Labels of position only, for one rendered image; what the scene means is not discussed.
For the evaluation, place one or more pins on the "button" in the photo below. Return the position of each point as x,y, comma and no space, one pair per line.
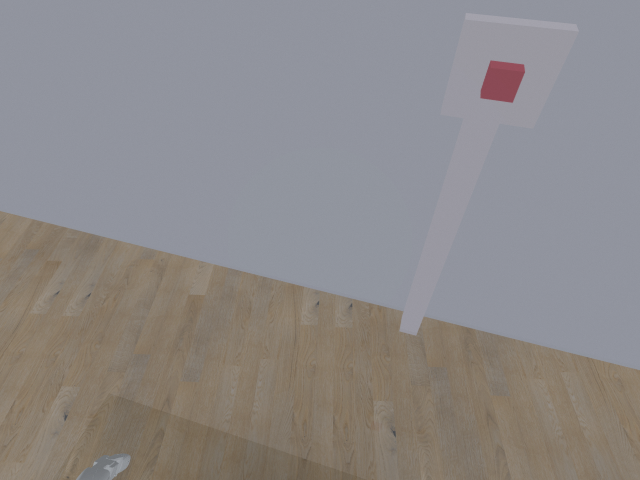
502,81

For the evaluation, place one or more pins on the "panel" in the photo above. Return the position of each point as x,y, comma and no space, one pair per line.
542,46

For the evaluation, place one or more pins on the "robot left hand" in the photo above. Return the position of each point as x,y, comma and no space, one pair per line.
106,467

